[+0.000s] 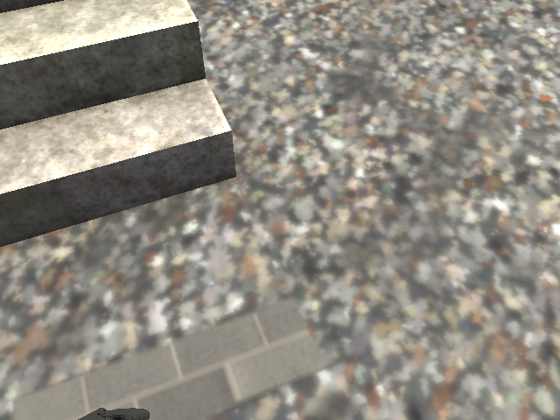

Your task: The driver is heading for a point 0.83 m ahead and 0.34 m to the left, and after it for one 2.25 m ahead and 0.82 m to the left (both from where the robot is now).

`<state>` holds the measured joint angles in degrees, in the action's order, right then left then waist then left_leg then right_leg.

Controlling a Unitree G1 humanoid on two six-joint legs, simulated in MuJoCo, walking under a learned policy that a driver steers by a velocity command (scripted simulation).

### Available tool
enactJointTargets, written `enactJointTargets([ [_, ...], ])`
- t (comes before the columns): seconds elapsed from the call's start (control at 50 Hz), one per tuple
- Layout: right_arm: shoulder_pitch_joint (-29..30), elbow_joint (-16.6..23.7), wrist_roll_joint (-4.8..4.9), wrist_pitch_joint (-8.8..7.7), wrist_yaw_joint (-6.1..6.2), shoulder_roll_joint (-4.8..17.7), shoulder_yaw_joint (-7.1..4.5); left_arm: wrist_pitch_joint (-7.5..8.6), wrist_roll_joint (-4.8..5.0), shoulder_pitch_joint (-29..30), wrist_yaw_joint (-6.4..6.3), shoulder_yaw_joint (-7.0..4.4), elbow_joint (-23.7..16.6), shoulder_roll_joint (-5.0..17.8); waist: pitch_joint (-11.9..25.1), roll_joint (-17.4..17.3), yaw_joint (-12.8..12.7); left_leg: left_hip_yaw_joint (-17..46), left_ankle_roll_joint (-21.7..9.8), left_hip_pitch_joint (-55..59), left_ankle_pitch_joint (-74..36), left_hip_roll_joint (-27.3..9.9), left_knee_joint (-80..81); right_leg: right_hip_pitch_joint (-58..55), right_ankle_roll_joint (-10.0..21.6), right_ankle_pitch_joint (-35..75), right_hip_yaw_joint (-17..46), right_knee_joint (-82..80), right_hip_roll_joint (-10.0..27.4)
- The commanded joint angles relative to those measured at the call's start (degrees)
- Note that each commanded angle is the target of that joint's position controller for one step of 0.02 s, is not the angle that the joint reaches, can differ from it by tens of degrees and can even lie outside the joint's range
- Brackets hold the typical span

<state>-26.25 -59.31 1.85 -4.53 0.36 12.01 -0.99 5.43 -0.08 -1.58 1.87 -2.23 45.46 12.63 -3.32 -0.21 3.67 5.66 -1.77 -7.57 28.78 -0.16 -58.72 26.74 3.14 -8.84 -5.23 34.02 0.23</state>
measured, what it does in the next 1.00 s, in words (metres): walks ahead, turning left: left foot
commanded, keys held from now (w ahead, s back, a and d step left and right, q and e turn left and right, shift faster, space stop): w+q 1.00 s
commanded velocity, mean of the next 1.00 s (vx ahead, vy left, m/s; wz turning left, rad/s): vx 0.50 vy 0.00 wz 0.54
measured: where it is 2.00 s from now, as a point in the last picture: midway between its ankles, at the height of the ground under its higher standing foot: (195, 296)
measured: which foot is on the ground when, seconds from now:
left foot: up 0.00-0.50, down 0.52-1.00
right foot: down 0.00-0.54, up 0.56-1.00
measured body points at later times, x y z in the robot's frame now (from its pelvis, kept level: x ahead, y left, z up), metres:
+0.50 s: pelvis +0.27 +0.03 +0.00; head +0.30 +0.05 +0.45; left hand +0.19 +0.30 -0.15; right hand +0.52 -0.14 -0.10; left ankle +0.38 +0.15 -0.71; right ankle +0.10 -0.10 -0.72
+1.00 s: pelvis +0.53 +0.12 +0.02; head +0.55 +0.15 +0.47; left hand +0.59 +0.43 -0.08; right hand +0.68 -0.14 -0.09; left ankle +0.38 +0.14 -0.72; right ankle +0.74 +0.08 -0.69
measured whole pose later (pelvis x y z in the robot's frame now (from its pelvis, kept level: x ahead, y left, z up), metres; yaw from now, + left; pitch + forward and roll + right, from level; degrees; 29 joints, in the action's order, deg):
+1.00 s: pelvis +0.53 +0.12 +0.02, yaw +33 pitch +2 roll +1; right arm -25.1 -48.0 -0.8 -3.5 0.0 17.6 -5.3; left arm 2.6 -2.5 -2.5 2.1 -0.2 41.3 15.7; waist -2.2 2.6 5.0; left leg 13.0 -5.3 0.6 17.7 7.4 -16.7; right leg 32.9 -1.8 -2.5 2.1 34.0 2.7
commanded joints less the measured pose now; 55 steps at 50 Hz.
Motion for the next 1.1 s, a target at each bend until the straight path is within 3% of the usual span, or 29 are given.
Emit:
enactJointTargets([
  [0.02,2.8,6.2,1.09,-1.55,1.22,6.8,-1.85,0.9,0.45,-10.3,0.21,-1.42,1.9,5.8,8.8,0.4,-5.7,2.3,-1.4,-28.9,-9.0,-4.7,-18.1,-28.5,6.7,-3.2,27.0,-21.2,19.9],
  [0.04,3.3,6.1,0.34,-1.04,1.41,5.7,-2.46,1.41,0.22,-8.5,0.42,-1.21,2.7,4.3,6.3,0.9,-4.1,2.3,-1.4,-26.1,-12.8,-6.4,-14.8,-22.9,5.5,2.3,19.7,-22.6,17.1],
  [0.06,1.7,6.0,0.41,-0.27,0.97,4.1,-2.58,1.71,-0.54,-8.4,0.33,-0.98,3.9,3.2,6.0,3.8,-2.6,3.0,-1.9,-22.8,-15.6,-7.8,-12.8,-20.2,4.1,5.1,14.6,-23.6,14.9],
  [0.08,0.6,5.6,0.83,0.66,0.72,4.0,-3.22,1.96,-0.76,-8.8,0.04,-1.12,4.7,2.9,5.1,4.8,-2.2,2.4,-2.0,-21.7,-15.9,-7.9,-12.0,-19.0,3.8,7.8,11.5,-24.2,13.9],
  [0.12,1.8,6.7,0.8,2.03,0.6,3.4,-3.83,2.37,-0.55,-9.7,-0.65,-1.38,6.2,4.0,2.8,5.1,-1.4,1.9,-2.1,-24.0,-16.8,-8.0,-11.8,-17.0,4.6,10.2,7.3,-25.7,13.7],
  [0.16,5.8,9.0,0.04,3.08,0.5,4.4,-4.4,2.36,-0.77,-10.4,-1.12,-1.79,7.1,5.9,0.1,4.2,-1.8,1.9,-1.6,-29.1,-20.4,-8.7,-10.0,-16.3,5.9,8.8,4.6,-27.5,14.3],
  [0.2,9.6,10.8,0.08,2.98,0.5,4.9,-4.61,2.12,-1.16,-10.8,-1.66,-1.77,7.5,6.4,-1.6,3.7,-2.6,2.2,-0.8,-33.0,-25.1,-8.4,-5.5,-16.7,5.5,9.3,2.0,-28.0,13.7],
  [0.26,14.2,13.1,-0.16,2.22,-0.54,4.9,-4.41,1.57,-1.3,-12.7,-2.58,-1.96,8.0,8.2,-2.3,2.4,-3.9,1.0,-0.4,-35.5,-30.8,-7.6,4.1,-20.7,5.2,13.1,-1.1,-28.0,13.8],
  [0.34,22.3,17.2,-0.62,1.78,-2.39,3.7,-3.38,0.39,-0.57,-16.6,-3.25,-2.36,8.7,10.2,-3.6,0.7,-7.2,-4.4,-1.2,-37.9,-32.0,-7.0,13.7,-28.3,5.0,18.7,-4.9,-26.4,15.6],
  [0.4,26.4,20.6,-0.39,1.67,-3.76,3.2,-2.91,-0.98,0.06,-18.5,-3.27,-2.7,9.0,11.2,-4.2,1.1,-8.2,-8.0,-2.3,-39.0,-27.8,-5.9,18.0,-34.3,4.9,24.6,-7.2,-22.8,16.9],
  [0.46,23.7,22.5,-0.15,1.97,-4.5,5.5,-3.95,-2.03,0.6,-16.3,-3.69,-3.29,7.7,13.7,0.2,4.9,-4.6,-13.5,-4.9,-27.9,-20.5,-0.6,19.6,-35.1,3.7,49.9,-10.0,-13.5,16.9],
  [0.5,12.0,20.8,0.19,2.25,-4.17,10.2,-6.32,-2.74,1.15,-14.1,-3.9,-3.75,6.8,15.4,6.9,6.8,2.4,-14.2,-8.2,-11.8,-17.7,3.5,22.1,-31.7,2.5,58.1,-10.2,3.3,16.2],
  [0.52,2.4,18.4,0.09,2.47,-3.02,14.1,-8.42,-2.52,1.41,-12.8,-3.77,-3.58,5.9,15.1,11.3,3.8,7.6,-10.0,-10.7,4.2,-21.6,3.6,28.0,-22.3,0.0,46.3,-10.4,18.6,13.5],
  [0.54,1.2,17.2,-0.07,2.85,-1.71,19.4,-9.22,-1.49,-0.98,-15.1,-3.16,-1.37,3.8,6.4,13.1,-11.2,2.5,12.3,-15.5,18.8,-24.3,-9.3,28.6,-1.2,-2.4,-8.2,-8.8,38.5,5.3],
  [0.56,2.1,20.1,-1.46,1.38,-2.3,19.5,-8.51,1.42,0.57,-16.4,-2.17,-0.47,0.8,5.8,23.8,-12.5,-0.2,44.1,-26.4,30.0,-17.1,-19.9,38.6,12.9,-3.2,-27.0,6.3,51.5,-3.6],
  [0.58,2.1,19.5,-1.67,0.56,-2.85,14.7,-7.27,3.18,2.49,-8.6,-1.48,-1.62,-0.9,10.2,19.9,-4.7,2.9,38.7,-22.3,28.1,-18.5,-18.3,42.1,18.4,-1.8,-21.9,11.8,50.9,-0.1],
  [0.6,5.1,19.6,-1.21,0.03,-2.86,12.5,-6.63,3.92,2.88,-7.1,-1.27,-1.48,-1.8,10.1,12.7,-2.2,0.7,29.1,-19.8,20.0,-22.5,-16.0,42.0,18.8,-0.7,-16.4,11.3,45.6,2.2],
  [0.62,9.5,20.4,-0.81,-0.24,-2.9,11.2,-6.16,3.81,1.85,-7.9,-1.7,-1.62,-0.7,9.6,9.2,2.6,-2.4,22.6,-17.2,11.6,-27.5,-13.0,42.0,15.4,-1.0,-13.1,11.0,40.5,4.7],
  [0.66,13.2,22.1,-1.38,-0.37,-2.45,9.0,-5.13,1.98,0.71,-10.2,-1.67,-2.52,-0.2,11.0,7.4,0.9,-5.5,16.6,-15.4,2.6,-34.1,-9.9,43.9,8.7,-2.2,-9.6,11.1,34.3,7.0],
  [0.68,9.3,18.6,-3.22,0.37,-1.75,11.8,-5.49,-1.37,-5.14,-12.5,-1.13,-0.58,0.1,6.4,5.1,2.4,-6.4,11.6,-13.7,-2.2,-44.4,-8.3,43.4,4.9,-4.0,-9.2,6.6,32.2,7.1],
  [0.7,7.2,18.2,-2.93,0.4,-1.51,12.2,-5.66,-2.75,-5.37,-12.8,-0.79,-0.4,-0.3,5.5,5.1,1.7,-6.3,9.0,-13.7,-4.2,-48.9,-6.7,43.5,3.8,-5.0,-8.2,5.4,31.1,6.6],
  [0.74,5.9,17.8,-2.46,0.55,-1.46,12.9,-5.65,-3.81,-3.79,-10.9,-0.5,-0.31,-1.7,6.5,5.0,-1.1,-5.6,8.0,-13.2,-5.5,-46.3,-5.2,44.5,4.6,-6.3,-4.7,4.6,27.4,6.4],
  [0.84,1.1,15.5,-2.25,0.69,-0.9,13.8,-5.99,-3.38,-3.31,1.8,-0.6,0.03,-6.4,8.1,1.8,-3.7,-0.3,14.3,-12.8,3.5,-28.4,-6.8,47.9,14.0,-6.8,4.7,6.5,13.1,5.8],
  [0.92,-0.3,14.3,-2.72,0.63,-0.33,14.4,-6.32,-2.13,-2.76,7.2,0.19,0.48,-9.0,8.1,1.1,-4.3,1.7,15.5,-12.1,9.0,-32.0,-7.4,45.1,14.3,-6.2,7.2,7.0,4.3,3.5],
  [0.98,1.9,14.1,-2.63,0.21,0.08,15.4,-6.74,-1.5,-2.18,5.1,0.17,0.38,-10.1,9.2,1.3,-5.7,0.1,17.0,-9.6,7.1,-35.2,-7.7,42.4,5.2,-4.3,7.0,7.8,-2.1,2.1],
  [1.04,5.2,14.2,-2.79,0.01,-0.13,16.5,-6.7,-0.56,-2.3,-5.8,-1.34,-0.78,-7.4,11.5,4.0,-4.5,-4.7,17.3,-6.2,3.0,-46.8,-6.1,33.0,-11.9,-2.0,0.8,6.1,-6.3,-1.0],
  [1.06,5.3,13.6,-2.41,-0.2,-0.57,15.4,-6.15,0.11,-2.82,-12.1,-2.26,-1.46,-6.1,13.1,7.7,-1.7,-8.1,14.5,-4.9,0.7,-46.5,-2.3,21.9,-20.7,-0.6,0.6,7.8,-8.9,1.3],
  [1.08,4.8,15.1,-1.89,-0.34,-0.92,11.2,-4.65,0.29,-4.13,-20.8,-3.36,-2.28,-6.0,17.1,16.1,4.9,-11.0,9.9,-4.0,-4.9,-32.4,1.2,6.5,-31.9,1.7,-11.6,20.1,-10.8,13.5],
  [1.1,-1.2,16.7,-0.05,0.18,-0.61,7.9,-3.8,-0.38,-4.5,-19.3,-3.19,-3.46,-5.7,21.9,17.6,21.2,-5.9,2.4,-2.4,-22.4,3.3,10.2,-5.2,-40.5,7.7,-14.7,47.0,-20.1,25.6],
])
Keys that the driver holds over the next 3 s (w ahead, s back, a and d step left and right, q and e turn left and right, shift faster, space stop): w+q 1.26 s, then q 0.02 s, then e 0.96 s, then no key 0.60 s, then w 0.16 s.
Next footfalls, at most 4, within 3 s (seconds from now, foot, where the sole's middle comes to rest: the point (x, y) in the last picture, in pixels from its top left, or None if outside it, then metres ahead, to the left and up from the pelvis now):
0.52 left None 0.42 0.16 -0.76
1.06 right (226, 292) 0.78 0.12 -0.76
1.48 left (128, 299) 0.77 0.38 -0.76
1.84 right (228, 263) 0.87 0.12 -0.76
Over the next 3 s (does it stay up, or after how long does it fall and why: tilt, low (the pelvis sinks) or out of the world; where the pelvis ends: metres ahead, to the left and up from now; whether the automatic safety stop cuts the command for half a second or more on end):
stays up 0.78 0.14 0.02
